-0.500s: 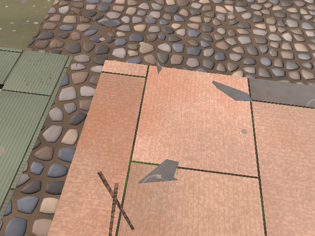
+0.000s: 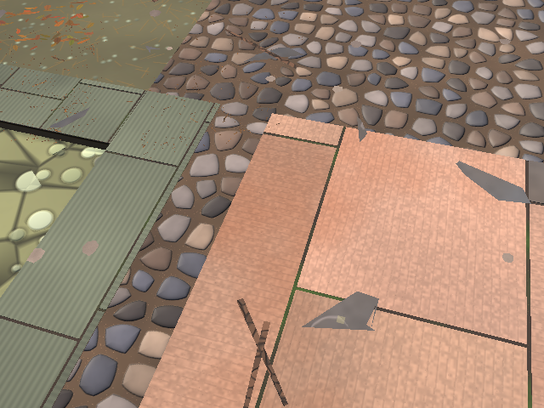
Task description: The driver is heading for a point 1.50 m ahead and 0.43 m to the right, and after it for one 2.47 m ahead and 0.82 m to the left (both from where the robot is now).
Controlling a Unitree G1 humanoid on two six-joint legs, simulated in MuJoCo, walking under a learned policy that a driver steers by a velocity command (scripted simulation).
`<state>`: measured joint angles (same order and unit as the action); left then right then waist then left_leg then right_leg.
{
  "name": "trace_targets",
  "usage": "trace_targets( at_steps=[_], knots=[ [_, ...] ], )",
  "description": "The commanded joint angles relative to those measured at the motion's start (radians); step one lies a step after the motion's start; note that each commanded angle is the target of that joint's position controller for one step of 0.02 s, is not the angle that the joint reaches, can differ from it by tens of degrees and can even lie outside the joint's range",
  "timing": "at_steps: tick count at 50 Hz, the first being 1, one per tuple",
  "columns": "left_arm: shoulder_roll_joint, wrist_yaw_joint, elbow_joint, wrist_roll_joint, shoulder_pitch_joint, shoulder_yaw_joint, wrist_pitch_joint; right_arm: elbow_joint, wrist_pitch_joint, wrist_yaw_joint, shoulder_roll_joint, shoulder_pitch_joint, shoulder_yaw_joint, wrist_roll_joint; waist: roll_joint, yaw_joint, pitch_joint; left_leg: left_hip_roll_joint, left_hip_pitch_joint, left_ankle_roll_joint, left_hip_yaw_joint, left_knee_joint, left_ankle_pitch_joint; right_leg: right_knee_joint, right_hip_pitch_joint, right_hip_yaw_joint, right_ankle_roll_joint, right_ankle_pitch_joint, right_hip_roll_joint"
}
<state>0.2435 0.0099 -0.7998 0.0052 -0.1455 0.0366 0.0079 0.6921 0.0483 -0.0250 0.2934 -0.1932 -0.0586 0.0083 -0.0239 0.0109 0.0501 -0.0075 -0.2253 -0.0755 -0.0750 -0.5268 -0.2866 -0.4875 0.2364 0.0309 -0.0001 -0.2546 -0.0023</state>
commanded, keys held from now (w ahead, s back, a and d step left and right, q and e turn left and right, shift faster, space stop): no key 0.88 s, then w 0.12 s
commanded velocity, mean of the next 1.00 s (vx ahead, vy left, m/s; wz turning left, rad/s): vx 0.01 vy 0.00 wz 0.03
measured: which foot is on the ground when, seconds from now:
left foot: up 0.00-0.00, down 0.02-1.00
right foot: down 0.00-1.00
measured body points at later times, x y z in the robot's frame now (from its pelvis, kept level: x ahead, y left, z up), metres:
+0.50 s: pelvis +0.00 +0.03 +0.00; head +0.01 +0.03 +0.45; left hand +0.07 +0.31 -0.14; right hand +0.11 -0.22 -0.12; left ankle -0.02 +0.14 -0.74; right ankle +0.00 -0.13 -0.74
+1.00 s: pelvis +0.01 +0.02 +0.00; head +0.01 +0.02 +0.45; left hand +0.04 +0.29 -0.15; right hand +0.05 -0.24 -0.15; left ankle -0.02 +0.14 -0.74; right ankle +0.00 -0.12 -0.73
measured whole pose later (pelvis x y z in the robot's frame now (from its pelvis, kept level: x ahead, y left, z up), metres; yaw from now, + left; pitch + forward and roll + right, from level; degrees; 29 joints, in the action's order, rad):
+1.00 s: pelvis +0.01 +0.02 +0.00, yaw -1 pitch -1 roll +0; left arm 0.24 0.04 -1.10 0.01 -0.23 0.03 0.00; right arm 0.97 -0.01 -0.03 0.24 -0.28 -0.02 0.01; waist 0.00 0.01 0.01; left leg 0.03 -0.17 0.02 -0.04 -0.53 -0.34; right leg -0.60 0.24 0.04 -0.02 -0.39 0.03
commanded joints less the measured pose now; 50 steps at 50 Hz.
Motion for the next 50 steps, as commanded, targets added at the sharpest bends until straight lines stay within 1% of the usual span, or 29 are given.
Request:
trace_targets(
  at_steps=[1,2,3,4,5,7,10,13,17,22,30,44,45,46,47,48,49,50],
  knots=[
    [0.144,-0.007,0.034,-0.012,-0.030,0.022,-0.030,-0.058,-0.015,-0.011,0.149,-0.025,-0.030,-0.017,0.070,0.008,-0.137,-0.085,0.228,0.066,-0.072,0.174,0.401,0.052,0.015,0.126,0.073,0.284,0.139],
    [0.109,-0.014,0.029,-0.025,-0.066,0.014,-0.043,-0.048,-0.012,-0.011,0.182,-0.001,-0.036,-0.025,-0.088,0.061,-0.144,-0.121,0.173,0.129,-0.099,0.105,0.386,0.063,0.010,0.036,0.013,0.101,0.054],
    [0.123,-0.014,0.021,-0.031,-0.014,0.011,-0.045,-0.054,-0.017,0.002,0.114,0.018,-0.023,-0.026,-0.078,0.021,-0.135,-0.105,0.096,0.154,-0.095,0.116,0.243,0.059,-0.051,0.016,-0.026,0.063,0.043],
    [0.138,-0.014,0.018,-0.027,0.025,0.015,-0.042,-0.048,-0.023,0.009,0.083,0.019,-0.013,-0.032,-0.053,0.004,-0.102,-0.083,0.071,0.141,-0.085,0.127,0.170,0.048,-0.048,0.011,-0.039,0.080,0.036],
    [0.135,-0.009,0.011,-0.020,0.034,0.016,-0.037,-0.039,-0.030,0.010,0.090,0.013,-0.014,-0.035,-0.048,-0.001,-0.085,-0.067,0.052,0.124,-0.075,0.130,0.152,0.037,-0.048,0.008,-0.036,0.098,0.036],
    [0.135,0.000,-0.001,-0.016,0.020,0.016,-0.025,-0.027,-0.044,0.010,0.087,0.003,-0.010,-0.029,-0.065,0.004,-0.052,-0.063,0.025,0.111,-0.074,0.130,0.180,0.036,-0.042,0.015,-0.029,0.130,0.041],
    [0.129,0.007,-0.033,-0.015,0.005,0.016,-0.019,-0.012,-0.052,0.007,0.075,-0.011,-0.003,-0.026,-0.048,0.004,-0.041,-0.057,0.011,0.109,-0.072,0.131,0.170,0.039,-0.052,0.014,-0.033,0.129,0.041],
    [0.130,0.012,-0.063,-0.014,-0.001,0.017,-0.015,0.000,-0.056,0.006,0.073,-0.010,0.000,-0.025,-0.028,0.005,-0.031,-0.053,0.003,0.111,-0.072,0.135,0.156,0.044,-0.058,0.016,-0.041,0.130,0.042],
    [0.135,0.018,-0.103,-0.012,-0.010,0.019,-0.013,0.024,-0.062,0.006,0.069,-0.016,0.003,-0.023,-0.005,0.005,-0.034,-0.046,0.009,0.112,-0.065,0.136,0.169,0.050,-0.068,0.018,-0.047,0.143,0.045],
    [0.140,0.024,-0.150,-0.010,-0.020,0.020,-0.011,0.062,-0.064,0.007,0.064,-0.025,0.006,-0.020,0.008,0.006,-0.040,-0.035,0.020,0.112,-0.051,0.135,0.191,0.054,-0.077,0.018,-0.049,0.156,0.047],
    [0.137,0.033,-0.210,-0.007,-0.037,0.019,-0.008,0.128,-0.064,0.004,0.060,-0.043,0.010,-0.017,0.010,0.006,-0.034,-0.019,0.023,0.107,-0.028,0.136,0.200,0.060,-0.077,0.015,-0.045,0.160,0.044],
    [0.114,0.040,-0.272,-0.006,-0.070,0.011,-0.002,0.230,-0.063,-0.004,0.054,-0.075,0.023,-0.012,0.019,0.004,-0.015,-0.003,0.013,0.097,-0.002,0.138,0.176,0.067,-0.067,0.005,-0.038,0.154,0.034],
    [0.101,0.040,-0.283,-0.006,-0.087,0.008,-0.001,0.243,-0.062,-0.006,0.050,-0.090,0.024,-0.011,0.010,0.004,-0.035,0.004,0.020,0.101,0.002,0.151,0.067,0.060,-0.072,-0.014,-0.036,0.066,0.018],
    [0.096,0.041,-0.286,0.000,-0.090,0.007,0.000,0.249,-0.057,-0.009,0.064,-0.094,0.019,-0.006,-0.005,-0.001,-0.021,0.008,0.008,0.116,-0.007,0.165,-0.124,0.025,-0.044,-0.044,-0.029,-0.068,-0.010],
    [0.094,0.041,-0.280,0.004,-0.081,0.008,-0.002,0.249,-0.055,-0.012,0.088,-0.096,0.011,0.000,-0.036,-0.009,0.009,-0.011,-0.020,0.144,-0.047,0.192,-0.323,-0.025,0.007,-0.070,-0.019,-0.200,-0.035],
    [0.089,0.039,-0.265,0.004,-0.062,0.006,-0.010,0.249,-0.056,-0.012,0.107,-0.108,0.005,0.004,-0.074,-0.020,0.051,-0.061,-0.044,0.179,-0.123,0.241,-0.471,-0.082,0.076,-0.081,-0.010,-0.264,-0.044],
    [0.076,0.033,-0.247,0.005,-0.039,0.003,-0.025,0.253,-0.063,-0.011,0.131,-0.137,-0.003,0.008,-0.128,-0.035,0.080,-0.138,-0.041,0.223,-0.232,0.301,-0.565,-0.163,0.142,-0.092,-0.003,-0.250,-0.042],
    [0.056,0.024,-0.234,0.008,-0.030,-0.003,-0.043,0.260,-0.071,-0.010,0.155,-0.156,-0.012,0.013,-0.174,-0.041,0.101,-0.218,-0.061,0.272,-0.349,0.349,-0.598,-0.245,0.162,-0.074,0.010,-0.208,-0.019]
  ],
)
Velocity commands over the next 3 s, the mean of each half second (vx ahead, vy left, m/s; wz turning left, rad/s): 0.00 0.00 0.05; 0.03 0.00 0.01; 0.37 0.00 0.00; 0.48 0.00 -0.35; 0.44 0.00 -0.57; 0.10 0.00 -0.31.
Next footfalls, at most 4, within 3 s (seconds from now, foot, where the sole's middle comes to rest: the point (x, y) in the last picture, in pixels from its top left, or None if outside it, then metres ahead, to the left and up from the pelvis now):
0.02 left None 0.02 0.14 -0.77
1.56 left None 0.43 0.12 -0.77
2.12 right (356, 324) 0.69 -0.16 -0.77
2.58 left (333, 226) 1.01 -0.12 -0.77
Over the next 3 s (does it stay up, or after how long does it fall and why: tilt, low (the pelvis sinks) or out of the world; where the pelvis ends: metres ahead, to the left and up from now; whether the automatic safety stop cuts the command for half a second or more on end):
stays up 0.85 -0.15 0.00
